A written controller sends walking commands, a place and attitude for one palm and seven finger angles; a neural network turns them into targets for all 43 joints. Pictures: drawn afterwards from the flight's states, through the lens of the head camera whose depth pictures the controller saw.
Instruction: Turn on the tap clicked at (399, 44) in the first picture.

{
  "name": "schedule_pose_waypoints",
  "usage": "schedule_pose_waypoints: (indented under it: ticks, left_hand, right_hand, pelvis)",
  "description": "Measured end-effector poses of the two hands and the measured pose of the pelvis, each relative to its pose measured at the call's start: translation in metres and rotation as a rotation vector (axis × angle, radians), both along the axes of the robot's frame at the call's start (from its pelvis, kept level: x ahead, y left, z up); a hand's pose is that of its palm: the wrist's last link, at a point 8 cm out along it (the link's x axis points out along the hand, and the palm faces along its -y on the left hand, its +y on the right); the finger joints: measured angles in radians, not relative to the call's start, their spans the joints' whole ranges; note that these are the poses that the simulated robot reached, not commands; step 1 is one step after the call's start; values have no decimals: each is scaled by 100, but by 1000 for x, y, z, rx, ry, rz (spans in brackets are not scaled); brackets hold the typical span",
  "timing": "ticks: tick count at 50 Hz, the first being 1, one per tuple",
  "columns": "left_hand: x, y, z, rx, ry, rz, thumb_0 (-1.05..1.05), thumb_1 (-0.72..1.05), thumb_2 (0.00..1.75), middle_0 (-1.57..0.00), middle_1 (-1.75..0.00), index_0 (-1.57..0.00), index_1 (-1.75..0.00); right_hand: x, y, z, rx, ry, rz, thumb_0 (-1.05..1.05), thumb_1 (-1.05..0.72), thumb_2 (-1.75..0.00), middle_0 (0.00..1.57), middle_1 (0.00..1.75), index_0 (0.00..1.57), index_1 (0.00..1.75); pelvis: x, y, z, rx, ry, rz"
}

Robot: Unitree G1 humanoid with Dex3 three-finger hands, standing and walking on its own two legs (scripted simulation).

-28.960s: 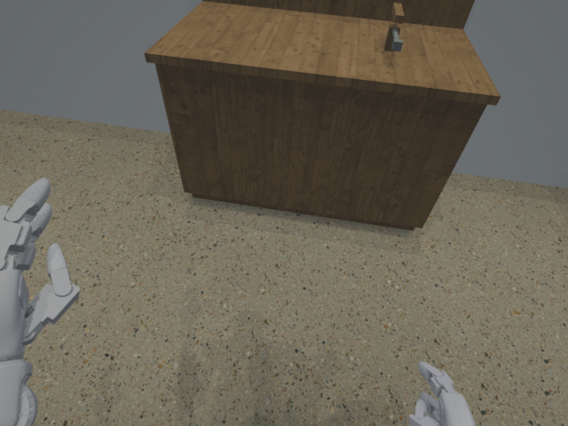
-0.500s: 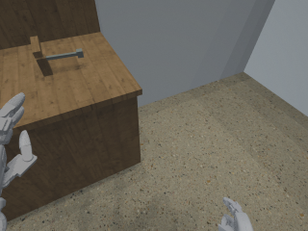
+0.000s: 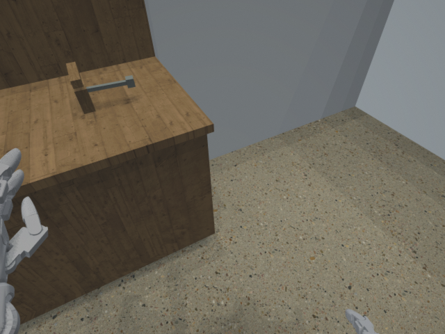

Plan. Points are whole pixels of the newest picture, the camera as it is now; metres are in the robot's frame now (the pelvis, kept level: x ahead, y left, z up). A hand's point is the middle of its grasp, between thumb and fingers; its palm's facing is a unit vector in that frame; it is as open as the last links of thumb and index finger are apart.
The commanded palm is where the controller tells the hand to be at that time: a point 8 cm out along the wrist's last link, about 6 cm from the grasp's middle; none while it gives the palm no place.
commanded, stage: stop stepping back and stand still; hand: left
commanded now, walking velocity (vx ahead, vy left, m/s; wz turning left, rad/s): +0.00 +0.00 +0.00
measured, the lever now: (130, 81) +0.83 +0.35 +0.07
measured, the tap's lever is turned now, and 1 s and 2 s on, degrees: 83 83 83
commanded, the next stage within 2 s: stand and check the lever's angle in 0.26 s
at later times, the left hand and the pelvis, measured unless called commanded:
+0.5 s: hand (39, 248) +0.20 +0.26 +0.15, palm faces +0.42 -0.85 -0.31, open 7.4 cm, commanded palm +0.15 +0.29 +0.19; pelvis -0.02 +0.01 +0.01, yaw +0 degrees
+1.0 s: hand (43, 246) +0.20 +0.25 +0.16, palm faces +0.39 -0.85 -0.35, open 7.4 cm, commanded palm +0.14 +0.29 +0.19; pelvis -0.02 +0.01 +0.01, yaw +0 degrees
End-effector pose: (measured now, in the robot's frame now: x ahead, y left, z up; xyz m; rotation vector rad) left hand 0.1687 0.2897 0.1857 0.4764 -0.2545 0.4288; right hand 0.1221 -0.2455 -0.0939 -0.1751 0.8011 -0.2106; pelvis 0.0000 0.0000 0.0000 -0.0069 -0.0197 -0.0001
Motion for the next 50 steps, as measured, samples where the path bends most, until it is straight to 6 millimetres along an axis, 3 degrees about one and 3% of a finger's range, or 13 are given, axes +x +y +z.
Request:
schedule_pose_waypoints:
  ticks: [6,12,16,20,26,30,37,50]
  left_hand:
    - [-6,-1,-19,-84,49,-26,1,89,90,-21,-30,-21,-30]
    - [-11,-3,-5,-52,6,-73,2,89,90,-21,-30,-21,-30]
    - [-16,6,3,-22,-2,-47,1,89,90,-21,-30,-21,-30]
    - [-18,11,-4,-53,20,-21,1,89,90,-21,-30,-21,-30]
    - [-14,7,-20,-123,55,-27,1,89,90,-21,-30,-21,-30]
    - [-9,3,-15,-104,40,-53,2,89,90,-21,-30,-21,-30]
    - [-11,3,-2,-43,25,-71,1,89,90,-21,-30,-21,-30]
    - [-13,2,-14,-85,71,-45,2,89,90,-21,-30,-21,-30]
  right_hand:
    - [10,34,10,34,-42,79,2,-91,-90,20,30,20,30]
    - [25,47,27,12,-99,130,2,-91,-90,20,30,20,30]
    - [33,45,34,4,-123,131,2,-90,-90,20,30,20,30]
    - [35,39,37,-12,-127,118,1,-90,-90,20,30,20,30]
    - [31,28,40,-52,-113,102,1,-91,-90,20,30,20,30]
    - [26,24,40,-64,-104,90,2,-91,-90,20,30,20,30]
    - [17,24,35,-42,-86,68,2,-91,-90,20,30,20,30]
    - [15,28,29,-29,-64,79,2,-91,-90,20,30,20,30]
  pelvis:
    - [-9,7,3,-8,-4,0]
    - [-16,11,7,-9,5,1]
    - [-17,11,9,-14,14,0]
    - [-16,13,10,-19,14,-6]
    - [-16,14,10,-21,7,-4]
    - [-18,13,11,-21,8,-2]
    - [-17,13,11,-21,16,-8]
    - [-18,12,11,-22,11,-6]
